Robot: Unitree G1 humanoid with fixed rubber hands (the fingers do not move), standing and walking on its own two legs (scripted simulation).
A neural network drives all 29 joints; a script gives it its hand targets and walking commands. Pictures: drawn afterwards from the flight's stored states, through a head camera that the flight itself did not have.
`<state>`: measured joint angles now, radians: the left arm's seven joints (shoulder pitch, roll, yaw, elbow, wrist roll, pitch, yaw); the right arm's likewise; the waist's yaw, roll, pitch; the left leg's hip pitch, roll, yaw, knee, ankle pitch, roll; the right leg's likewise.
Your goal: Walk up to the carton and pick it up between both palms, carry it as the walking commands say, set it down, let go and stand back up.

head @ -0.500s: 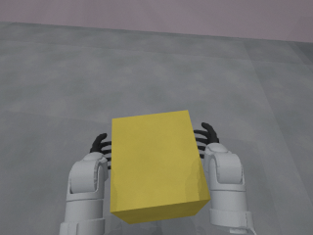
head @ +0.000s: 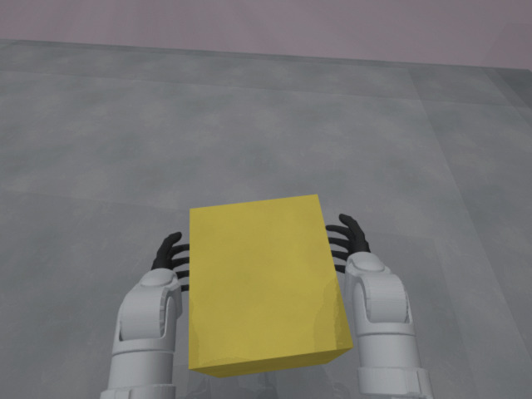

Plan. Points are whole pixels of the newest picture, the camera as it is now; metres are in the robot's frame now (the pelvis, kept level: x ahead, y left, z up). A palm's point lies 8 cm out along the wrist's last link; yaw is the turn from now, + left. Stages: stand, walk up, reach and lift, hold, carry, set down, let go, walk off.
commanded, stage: carry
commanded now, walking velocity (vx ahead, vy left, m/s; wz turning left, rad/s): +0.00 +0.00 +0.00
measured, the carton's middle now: (264, 293) +0.31 -0.01 -0.03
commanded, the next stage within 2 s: hold in 1.82 s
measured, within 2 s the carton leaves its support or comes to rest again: neither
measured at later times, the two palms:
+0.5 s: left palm (163, 281) +0.29 +0.15 +0.05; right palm (352, 266) +0.30 -0.14 +0.06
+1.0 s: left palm (167, 283) +0.29 +0.14 +0.04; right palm (354, 273) +0.29 -0.15 +0.05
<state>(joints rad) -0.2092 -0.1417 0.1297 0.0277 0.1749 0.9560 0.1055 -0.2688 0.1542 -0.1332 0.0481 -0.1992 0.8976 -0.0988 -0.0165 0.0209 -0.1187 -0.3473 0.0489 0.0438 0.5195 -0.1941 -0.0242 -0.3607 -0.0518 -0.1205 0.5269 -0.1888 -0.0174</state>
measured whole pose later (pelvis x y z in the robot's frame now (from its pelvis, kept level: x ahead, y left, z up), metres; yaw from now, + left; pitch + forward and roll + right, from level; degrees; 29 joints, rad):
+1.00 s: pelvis +0.01 +0.01 +0.00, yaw -1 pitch +2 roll +1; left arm -0.15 -0.13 0.12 0.16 0.19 0.71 0.08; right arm -0.18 0.14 -0.12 0.17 -0.20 0.68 -0.09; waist -0.01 0.02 -0.13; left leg -0.33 0.04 0.06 0.52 -0.21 -0.02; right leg -0.36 -0.06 -0.10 0.54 -0.20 -0.01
